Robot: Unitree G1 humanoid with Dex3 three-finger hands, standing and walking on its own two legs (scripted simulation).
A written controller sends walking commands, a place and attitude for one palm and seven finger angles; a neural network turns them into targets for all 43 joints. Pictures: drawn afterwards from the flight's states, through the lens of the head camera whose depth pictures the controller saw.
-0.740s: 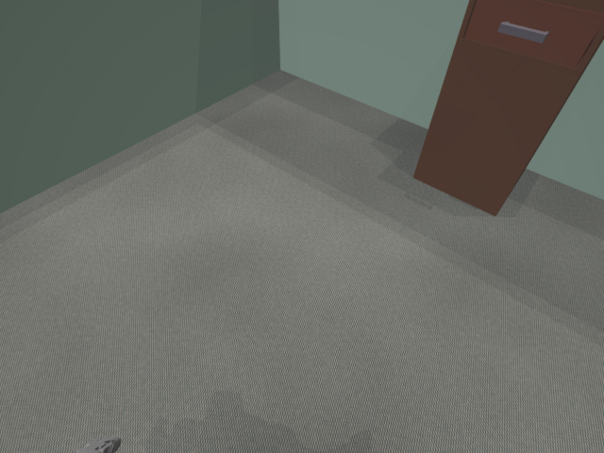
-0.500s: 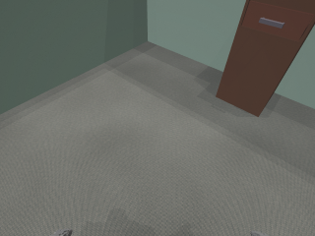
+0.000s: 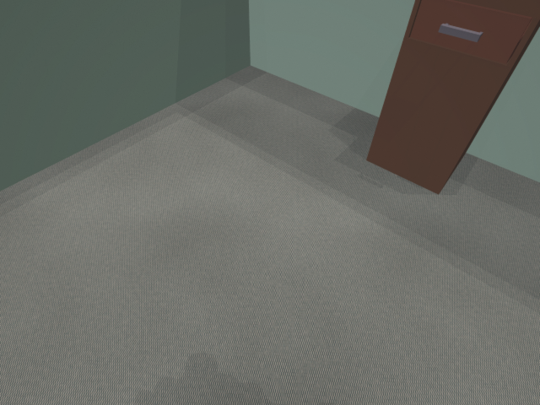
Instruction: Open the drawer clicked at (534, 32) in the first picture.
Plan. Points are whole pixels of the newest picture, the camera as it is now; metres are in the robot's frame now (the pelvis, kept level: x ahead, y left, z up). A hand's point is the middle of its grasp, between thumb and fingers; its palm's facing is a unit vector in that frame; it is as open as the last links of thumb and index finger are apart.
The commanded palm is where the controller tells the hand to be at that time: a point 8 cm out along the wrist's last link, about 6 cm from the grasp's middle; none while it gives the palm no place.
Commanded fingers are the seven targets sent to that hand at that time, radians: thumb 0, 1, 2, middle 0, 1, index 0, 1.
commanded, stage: stand and wait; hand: left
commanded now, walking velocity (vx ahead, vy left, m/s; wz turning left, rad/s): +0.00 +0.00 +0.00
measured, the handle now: (461, 31) +1.42 -0.67 +0.01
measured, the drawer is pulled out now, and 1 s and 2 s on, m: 0.00 0.00 0.00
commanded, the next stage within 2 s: look at it before walking up in 0.08 s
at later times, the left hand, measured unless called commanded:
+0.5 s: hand out of the picture +0.07 +0.25 -0.16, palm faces -0.04 -0.94 -0.33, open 7.4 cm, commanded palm none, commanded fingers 0.00 0.90 0.90 -0.20 -0.30 -0.20 -0.30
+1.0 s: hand out of the picture +0.07 +0.23 -0.17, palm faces -0.07 -0.96 -0.27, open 7.4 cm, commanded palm none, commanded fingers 0.00 0.90 0.90 -0.20 -0.30 -0.20 -0.30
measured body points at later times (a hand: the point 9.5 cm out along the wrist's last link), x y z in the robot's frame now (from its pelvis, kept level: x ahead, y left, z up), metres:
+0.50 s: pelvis +0.00 +0.00 +0.00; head +0.00 +0.00 +0.45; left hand +0.07 +0.30 -0.13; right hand +0.07 -0.30 -0.13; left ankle +0.01 +0.12 -0.74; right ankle +0.01 -0.12 -0.74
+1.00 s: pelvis +0.02 +0.00 -0.01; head +0.02 +0.00 +0.44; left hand +0.07 +0.28 -0.15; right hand +0.08 -0.28 -0.15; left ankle +0.01 +0.12 -0.74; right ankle +0.01 -0.12 -0.74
